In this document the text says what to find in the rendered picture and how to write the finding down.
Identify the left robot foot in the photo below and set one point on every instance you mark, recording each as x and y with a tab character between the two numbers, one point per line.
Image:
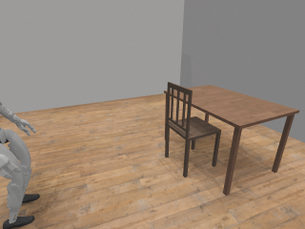
30	197

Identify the right robot shin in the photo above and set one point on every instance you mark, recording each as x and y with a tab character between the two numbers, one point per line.
14	200

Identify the table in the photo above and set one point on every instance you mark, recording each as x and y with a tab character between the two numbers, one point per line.
240	111

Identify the chair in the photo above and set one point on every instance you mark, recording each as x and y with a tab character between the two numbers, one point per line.
190	128

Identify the left robot hand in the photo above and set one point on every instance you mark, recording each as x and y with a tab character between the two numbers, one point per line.
22	126

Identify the left robot forearm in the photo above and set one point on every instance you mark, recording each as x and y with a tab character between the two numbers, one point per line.
8	114

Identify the right robot hand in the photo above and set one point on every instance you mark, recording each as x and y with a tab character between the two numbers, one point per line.
5	161

